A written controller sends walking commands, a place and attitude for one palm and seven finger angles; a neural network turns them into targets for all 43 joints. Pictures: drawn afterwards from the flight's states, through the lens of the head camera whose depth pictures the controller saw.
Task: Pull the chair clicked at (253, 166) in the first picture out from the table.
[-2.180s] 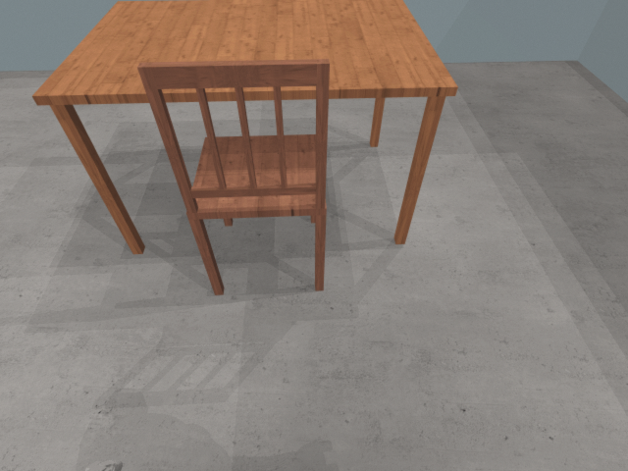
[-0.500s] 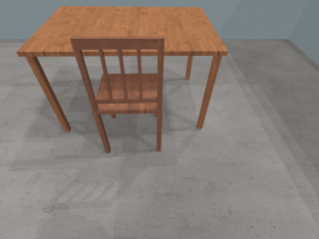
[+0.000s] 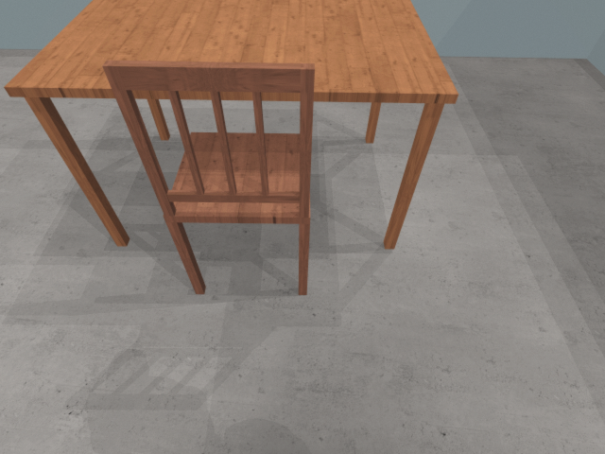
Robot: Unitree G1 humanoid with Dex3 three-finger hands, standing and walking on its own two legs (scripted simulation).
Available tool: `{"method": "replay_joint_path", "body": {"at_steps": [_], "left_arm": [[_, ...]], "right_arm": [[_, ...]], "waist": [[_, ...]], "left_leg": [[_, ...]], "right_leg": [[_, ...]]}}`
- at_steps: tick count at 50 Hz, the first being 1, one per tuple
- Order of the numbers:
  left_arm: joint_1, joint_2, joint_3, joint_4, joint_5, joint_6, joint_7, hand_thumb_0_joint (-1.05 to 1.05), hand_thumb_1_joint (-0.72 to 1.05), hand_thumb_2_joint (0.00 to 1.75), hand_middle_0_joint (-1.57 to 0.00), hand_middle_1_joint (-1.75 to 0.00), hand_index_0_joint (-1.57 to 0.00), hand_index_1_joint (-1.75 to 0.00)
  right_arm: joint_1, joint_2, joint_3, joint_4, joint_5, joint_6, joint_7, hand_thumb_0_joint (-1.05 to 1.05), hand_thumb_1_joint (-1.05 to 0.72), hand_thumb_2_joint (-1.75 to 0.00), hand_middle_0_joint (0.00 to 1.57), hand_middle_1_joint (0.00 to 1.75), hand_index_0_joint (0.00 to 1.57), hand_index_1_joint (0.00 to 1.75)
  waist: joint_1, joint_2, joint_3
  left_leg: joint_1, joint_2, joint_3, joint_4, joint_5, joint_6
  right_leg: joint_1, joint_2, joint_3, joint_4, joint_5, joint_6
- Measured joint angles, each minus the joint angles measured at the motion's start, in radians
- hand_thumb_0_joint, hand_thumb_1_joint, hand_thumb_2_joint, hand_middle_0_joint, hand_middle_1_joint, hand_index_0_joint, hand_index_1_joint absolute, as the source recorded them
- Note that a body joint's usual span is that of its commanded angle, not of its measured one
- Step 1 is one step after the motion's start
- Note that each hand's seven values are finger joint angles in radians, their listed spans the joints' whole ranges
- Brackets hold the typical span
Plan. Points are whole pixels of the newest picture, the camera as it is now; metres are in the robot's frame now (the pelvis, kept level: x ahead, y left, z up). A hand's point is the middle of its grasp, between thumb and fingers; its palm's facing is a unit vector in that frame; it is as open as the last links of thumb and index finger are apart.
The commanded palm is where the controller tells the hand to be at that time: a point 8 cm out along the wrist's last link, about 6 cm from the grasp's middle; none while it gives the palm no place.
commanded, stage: take the last steps up to it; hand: left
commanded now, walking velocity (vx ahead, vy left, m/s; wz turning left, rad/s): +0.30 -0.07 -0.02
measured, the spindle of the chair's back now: (225, 147) +0.76 +0.23 -0.08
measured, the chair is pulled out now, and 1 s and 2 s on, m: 0.00 0.00 0.00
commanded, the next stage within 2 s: come to a stop and stand still in 0.60 s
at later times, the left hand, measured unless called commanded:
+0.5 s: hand (193, 413) +0.20 +0.19 -0.16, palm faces +0.02 -0.99 -0.14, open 7.3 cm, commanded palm none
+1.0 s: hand (240, 326) +0.35 +0.14 -0.16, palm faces +0.05 -0.98 -0.21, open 7.3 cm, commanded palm none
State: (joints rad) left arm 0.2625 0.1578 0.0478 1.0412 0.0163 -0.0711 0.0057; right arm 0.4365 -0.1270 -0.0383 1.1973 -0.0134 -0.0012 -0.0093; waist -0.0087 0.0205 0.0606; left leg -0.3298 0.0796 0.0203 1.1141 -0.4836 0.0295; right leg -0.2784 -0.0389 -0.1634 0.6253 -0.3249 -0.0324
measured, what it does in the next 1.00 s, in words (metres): walks ahead: left foot, then right foot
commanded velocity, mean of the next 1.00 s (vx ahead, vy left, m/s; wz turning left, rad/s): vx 0.08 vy -0.01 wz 0.00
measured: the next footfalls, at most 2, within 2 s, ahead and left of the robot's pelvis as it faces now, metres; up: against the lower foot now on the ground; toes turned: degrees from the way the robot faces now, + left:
left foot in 0.24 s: +0.20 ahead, +0.11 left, +0.00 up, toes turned +8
right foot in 0.66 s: +0.37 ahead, -0.16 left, +0.00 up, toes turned -9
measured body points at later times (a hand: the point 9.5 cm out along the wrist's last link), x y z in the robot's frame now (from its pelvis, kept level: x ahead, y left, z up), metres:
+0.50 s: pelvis +0.18 +0.01 +0.02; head +0.19 +0.03 +0.47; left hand +0.20 +0.24 -0.14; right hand +0.19 -0.23 -0.12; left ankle +0.16 +0.11 -0.72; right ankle +0.22 -0.14 -0.66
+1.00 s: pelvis +0.30 -0.04 +0.01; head +0.33 -0.05 +0.46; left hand +0.35 +0.19 -0.14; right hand +0.35 -0.28 -0.14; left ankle +0.33 +0.06 -0.69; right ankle +0.33 -0.15 -0.72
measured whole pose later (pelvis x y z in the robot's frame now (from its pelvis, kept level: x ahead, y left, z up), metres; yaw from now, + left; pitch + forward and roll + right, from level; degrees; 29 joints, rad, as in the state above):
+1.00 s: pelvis +0.30 -0.04 +0.01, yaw -1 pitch -1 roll -1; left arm 0.20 0.15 0.05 1.03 0.02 0.01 0.04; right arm 0.18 -0.18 -0.06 1.04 0.00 0.05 -0.03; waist 0.01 0.02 0.08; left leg -0.41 0.02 0.05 0.84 -0.43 -0.04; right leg -0.25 -0.04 -0.14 0.49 -0.22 -0.03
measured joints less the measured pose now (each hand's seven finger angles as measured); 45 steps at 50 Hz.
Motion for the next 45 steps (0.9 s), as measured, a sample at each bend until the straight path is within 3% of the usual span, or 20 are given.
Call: {"method": "replay_joint_path", "body": {"at_steps": [2,6,10,12,15,18,21,26,30,33,34,36,39,45], "left_arm": [[0.022,-0.008,-0.002,0.013,0.006,0.004,0.012,0.00,0.91,0.90,-0.20,-0.30,-0.20,-0.30],[0.074,-0.022,-0.011,0.052,0.014,0.016,0.014,0.00,0.91,0.90,-0.20,-0.30,-0.20,-0.30],[0.117,-0.028,-0.012,0.081,0.012,0.025,0.005,0.00,0.91,0.90,-0.20,-0.30,-0.20,-0.30],[0.145,-0.028,-0.008,0.087,0.008,0.030,0.000,0.00,0.91,0.90,-0.20,-0.30,-0.20,-0.30],[0.140,-0.008,0.001,0.096,0.008,0.058,-0.008,0.00,0.91,0.90,-0.20,-0.30,-0.20,-0.30],[0.104,0.014,0.014,0.087,0.014,0.064,-0.018,0.00,0.91,0.90,-0.20,-0.30,-0.20,-0.30],[0.068,0.021,0.020,0.055,0.014,0.063,-0.022,0.00,0.92,0.90,-0.20,-0.30,-0.20,-0.30],[0.000,0.029,0.020,0.017,0.011,0.069,-0.025,0.00,0.92,0.90,-0.19,-0.30,-0.19,-0.30],[-0.048,0.033,0.020,0.001,0.008,0.071,-0.030,0.00,0.92,0.90,-0.19,-0.30,-0.19,-0.30],[-0.062,0.039,0.018,-0.011,0.009,0.052,-0.033,0.00,0.92,0.90,-0.19,-0.30,-0.20,-0.30],[-0.067,0.039,0.019,-0.012,0.010,0.038,-0.030,0.00,0.92,0.90,-0.19,-0.30,-0.20,-0.30],[-0.075,0.024,0.013,-0.011,0.004,0.020,-0.022,0.00,0.92,0.90,-0.19,-0.30,-0.20,-0.30],[-0.061,-0.002,0.000,-0.001,0.000,0.024,0.000,0.00,0.92,0.90,-0.20,-0.30,-0.20,-0.30],[-0.053,-0.012,-0.010,0.008,0.002,0.066,0.028,0.00,0.94,0.90,-0.20,-0.30,-0.20,-0.30]], "right_arm": [[-0.048,-0.015,-0.013,-0.028,-0.005,0.002,0.003,0.01,-0.90,-0.90,0.20,0.30,0.20,0.30],[-0.155,-0.031,-0.027,-0.112,-0.007,-0.012,0.011,0.01,-0.91,-0.90,0.20,0.30,0.20,0.30],[-0.243,-0.030,-0.026,-0.176,-0.006,-0.041,0.019,0.00,-0.91,-0.90,0.19,0.30,0.20,0.30],[-0.267,-0.031,-0.019,-0.200,-0.008,-0.063,0.018,0.00,-0.91,-0.90,0.19,0.30,0.20,0.30],[-0.277,-0.009,-0.008,-0.215,-0.014,-0.084,0.003,0.00,-0.91,-0.90,0.20,0.30,0.20,0.30],[-0.240,0.015,0.001,-0.200,-0.008,-0.086,-0.013,-0.01,-0.91,-0.90,0.20,0.30,0.20,0.30],[-0.203,0.000,-0.019,-0.182,0.001,-0.091,-0.031,-0.02,-0.95,-0.90,0.20,0.30,0.21,0.30],[-0.136,-0.020,-0.012,-0.139,-0.005,-0.073,-0.020,-0.02,-0.94,-0.90,0.20,0.30,0.20,0.30],[-0.090,-0.023,-0.013,-0.106,-0.012,-0.052,-0.012,-0.01,-0.93,-0.90,0.20,0.30,0.20,0.30],[-0.049,-0.023,-0.014,-0.084,-0.013,-0.036,-0.007,0.00,-0.92,-0.90,0.20,0.30,0.20,0.30],[-0.041,-0.024,-0.013,-0.076,-0.009,-0.031,-0.005,0.00,-0.91,-0.90,0.20,0.30,0.20,0.30],[-0.053,-0.036,-0.012,-0.059,-0.002,-0.013,-0.004,0.00,-0.91,-0.90,0.20,0.30,0.20,0.30],[-0.088,-0.045,-0.012,-0.062,0.001,-0.001,-0.011,0.00,-0.91,-0.90,0.20,0.30,0.20,0.30],[-0.182,-0.032,-0.006,-0.120,0.013,0.022,-0.024,0.00,-0.91,-0.90,0.20,0.30,0.20,0.30]], "waist": [[0.000,-0.007,-0.018],[-0.005,-0.027,-0.049],[0.013,-0.040,-0.051],[0.020,-0.042,-0.050],[0.020,-0.077,-0.046],[0.026,-0.093,-0.047],[0.030,-0.087,-0.047],[0.014,-0.071,-0.034],[-0.016,-0.051,-0.014],[-0.031,-0.036,-0.009],[-0.028,-0.029,-0.006],[-0.023,0.005,0.009],[-0.019,0.024,0.006],[-0.009,0.015,-0.001]], "left_leg": [[-0.082,0.013,0.037,0.041,0.046,-0.004],[-0.150,0.032,0.089,-0.143,0.123,-0.020],[-0.108,0.025,0.111,-0.383,0.187,-0.018],[-0.049,0.015,0.118,-0.499,0.221,-0.003],[-0.028,-0.001,0.144,-0.457,0.199,0.022],[0.050,-0.022,0.157,-0.546,0.208,0.010],[0.129,-0.036,0.166,-0.658,0.236,0.011],[0.224,-0.038,0.163,-0.757,0.240,-0.011],[0.263,-0.023,0.152,-0.738,0.190,-0.042],[0.262,0.002,0.139,-0.633,0.099,-0.069],[0.231,0.017,0.132,-0.542,0.055,-0.056],[0.126,0.022,0.060,-0.267,-0.032,-0.023],[-0.007,0.003,0.024,-0.032,0.011,-0.017],[-0.079,-0.029,0.037,-0.221,0.060,-0.061]], "right_leg": [[0.044,0.006,-0.005,-0.061,0.009,0.004],[0.116,0.016,0.002,-0.163,0.026,0.009],[0.174,0.024,0.015,-0.179,-0.010,0.026],[0.174,0.023,0.024,-0.105,-0.070,0.031],[0.033,0.012,0.087,0.284,-0.141,0.005],[-0.109,-0.009,0.106,0.510,-0.034,0.009],[-0.199,-0.040,0.113,0.486,0.038,0.030],[-0.248,-0.074,0.104,0.265,0.106,0.047],[-0.206,-0.069,0.089,0.076,0.117,0.037],[-0.114,-0.042,0.066,-0.058,0.138,0.021],[-0.108,-0.035,0.061,-0.055,0.167,0.010],[-0.103,-0.013,0.040,-0.001,0.117,-0.004],[-0.042,0.008,0.028,-0.056,0.099,-0.003],[0.024,0.015,0.024,-0.150,0.121,-0.011]]}}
